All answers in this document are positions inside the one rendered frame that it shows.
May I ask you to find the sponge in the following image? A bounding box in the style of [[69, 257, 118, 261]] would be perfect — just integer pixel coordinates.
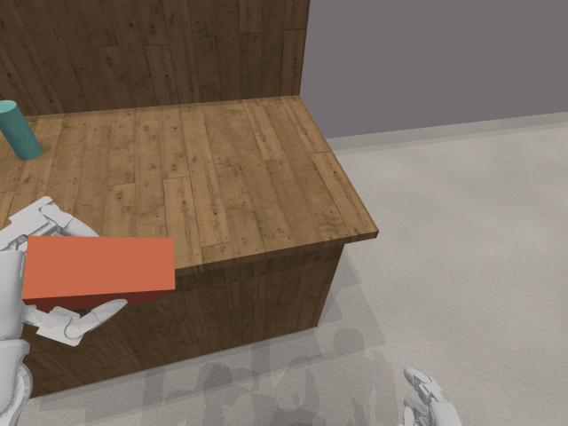
[[21, 236, 176, 312]]

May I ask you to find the right robot hand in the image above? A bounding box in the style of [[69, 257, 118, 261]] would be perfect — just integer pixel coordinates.
[[399, 366, 463, 426]]

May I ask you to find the left robot hand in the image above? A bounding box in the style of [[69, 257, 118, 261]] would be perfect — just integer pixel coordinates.
[[0, 196, 128, 347]]

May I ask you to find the table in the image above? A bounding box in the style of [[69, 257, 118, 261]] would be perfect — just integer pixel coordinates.
[[0, 0, 379, 398]]

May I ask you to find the robot left forearm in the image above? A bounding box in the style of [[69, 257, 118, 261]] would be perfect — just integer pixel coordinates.
[[0, 339, 33, 426]]

